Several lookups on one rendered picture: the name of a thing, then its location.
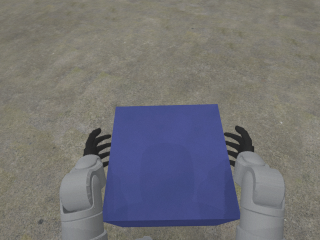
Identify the carton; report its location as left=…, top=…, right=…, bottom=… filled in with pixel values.
left=102, top=104, right=240, bottom=228

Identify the robot left forearm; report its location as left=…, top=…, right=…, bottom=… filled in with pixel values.
left=59, top=154, right=108, bottom=240

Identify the robot right forearm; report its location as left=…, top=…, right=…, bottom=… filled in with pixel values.
left=232, top=151, right=286, bottom=240

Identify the right robot hand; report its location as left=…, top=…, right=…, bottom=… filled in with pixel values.
left=224, top=125, right=254, bottom=167

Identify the left robot hand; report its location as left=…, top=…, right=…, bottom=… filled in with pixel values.
left=83, top=128, right=111, bottom=167

